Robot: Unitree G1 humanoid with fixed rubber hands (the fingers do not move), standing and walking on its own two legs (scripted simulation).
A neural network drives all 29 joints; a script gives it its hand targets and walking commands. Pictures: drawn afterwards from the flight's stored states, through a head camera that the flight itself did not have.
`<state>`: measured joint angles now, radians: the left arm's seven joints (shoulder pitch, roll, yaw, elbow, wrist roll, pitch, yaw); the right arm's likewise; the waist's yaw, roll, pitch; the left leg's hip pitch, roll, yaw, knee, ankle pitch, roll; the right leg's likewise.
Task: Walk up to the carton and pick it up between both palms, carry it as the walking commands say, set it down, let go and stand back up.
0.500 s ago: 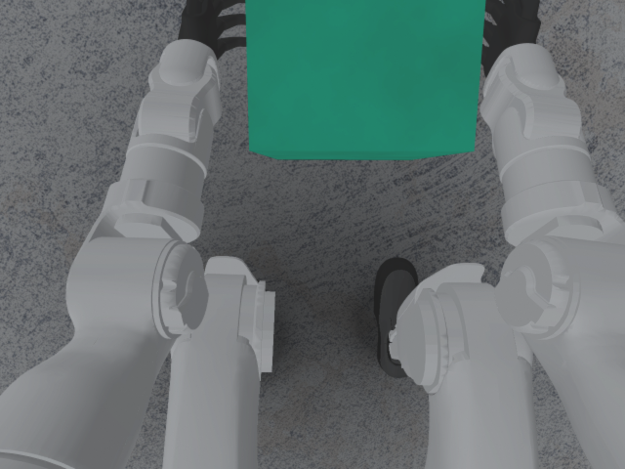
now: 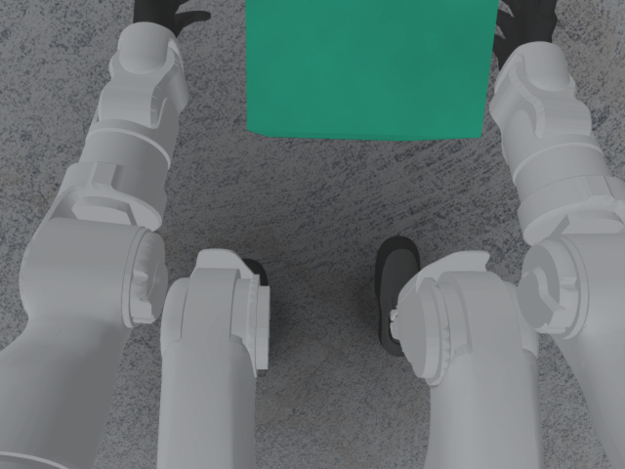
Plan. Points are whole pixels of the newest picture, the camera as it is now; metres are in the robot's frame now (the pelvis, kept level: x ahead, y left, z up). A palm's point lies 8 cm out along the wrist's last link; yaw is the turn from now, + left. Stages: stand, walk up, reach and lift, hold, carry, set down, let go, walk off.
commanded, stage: set down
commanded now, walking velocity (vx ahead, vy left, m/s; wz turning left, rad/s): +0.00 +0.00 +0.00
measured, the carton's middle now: (352, 47) +0.53 -0.03 -0.25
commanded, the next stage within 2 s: let go in 1.62 s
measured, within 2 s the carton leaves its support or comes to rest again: neither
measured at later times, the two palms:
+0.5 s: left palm out of the picture +0.56 +0.18 -0.12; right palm (577, 15) +0.53 -0.20 -0.12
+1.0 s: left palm out of the picture +0.56 +0.19 +0.03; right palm out of the picture +0.53 -0.20 +0.03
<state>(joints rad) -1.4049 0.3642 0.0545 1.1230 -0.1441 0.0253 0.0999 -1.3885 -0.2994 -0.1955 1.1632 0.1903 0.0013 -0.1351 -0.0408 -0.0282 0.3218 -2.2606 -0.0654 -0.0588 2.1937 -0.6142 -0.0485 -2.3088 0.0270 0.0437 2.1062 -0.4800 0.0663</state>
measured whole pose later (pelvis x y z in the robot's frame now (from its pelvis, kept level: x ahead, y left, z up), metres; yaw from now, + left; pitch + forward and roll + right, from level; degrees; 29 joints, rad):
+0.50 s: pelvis +0.00 +0.00 +0.02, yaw +0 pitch +41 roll -1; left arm -1.33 0.39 0.08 1.00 -0.17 0.09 0.09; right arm -1.25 -0.29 -0.19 0.94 0.19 0.06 -0.15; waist -0.04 0.00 0.19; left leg -2.23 -0.06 -0.06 2.13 -0.62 -0.04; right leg -2.28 0.02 0.04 2.05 -0.49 0.06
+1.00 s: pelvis +0.02 +0.00 +0.14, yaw +0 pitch +47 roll -1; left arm -1.20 0.36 0.19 0.90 -0.07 0.16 0.01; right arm -1.10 -0.22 -0.29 0.77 0.08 0.15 -0.11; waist -0.05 0.00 -0.05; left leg -2.00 -0.04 -0.06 1.71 -0.54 -0.04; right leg -2.04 0.01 0.03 1.64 -0.43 0.04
